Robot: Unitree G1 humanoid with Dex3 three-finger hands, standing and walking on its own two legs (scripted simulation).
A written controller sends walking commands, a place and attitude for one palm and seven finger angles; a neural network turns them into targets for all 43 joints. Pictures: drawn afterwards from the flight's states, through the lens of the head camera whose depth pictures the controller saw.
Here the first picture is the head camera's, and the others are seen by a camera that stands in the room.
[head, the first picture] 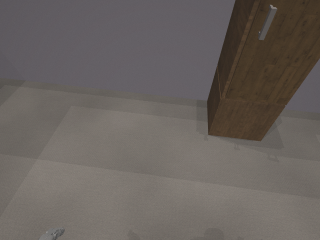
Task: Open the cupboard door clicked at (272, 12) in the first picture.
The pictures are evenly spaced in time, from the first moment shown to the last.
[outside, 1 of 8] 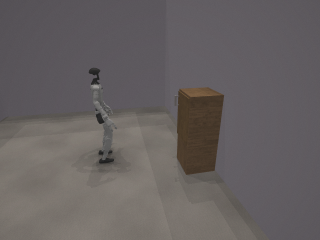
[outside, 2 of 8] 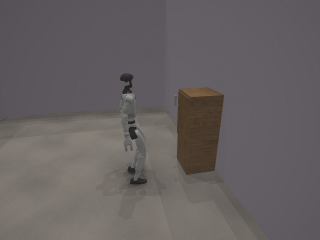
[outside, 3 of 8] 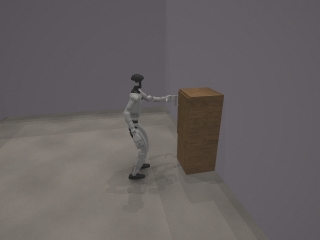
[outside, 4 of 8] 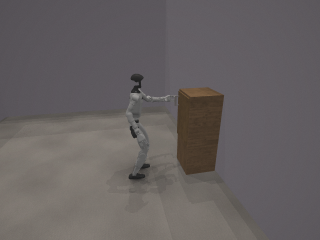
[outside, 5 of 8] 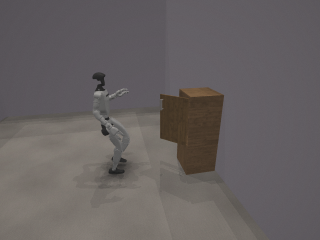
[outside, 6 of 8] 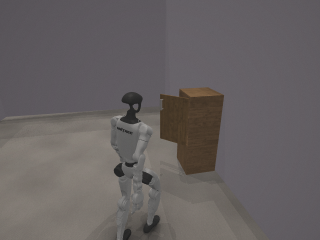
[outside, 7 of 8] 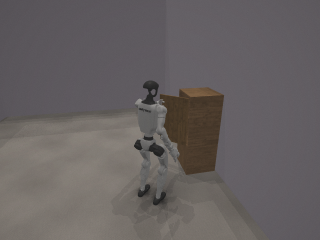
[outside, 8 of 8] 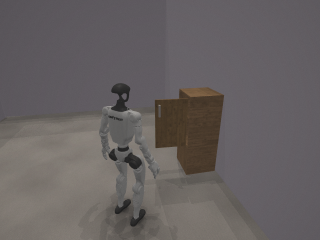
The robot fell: no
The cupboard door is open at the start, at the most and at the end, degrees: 0 89 86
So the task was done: yes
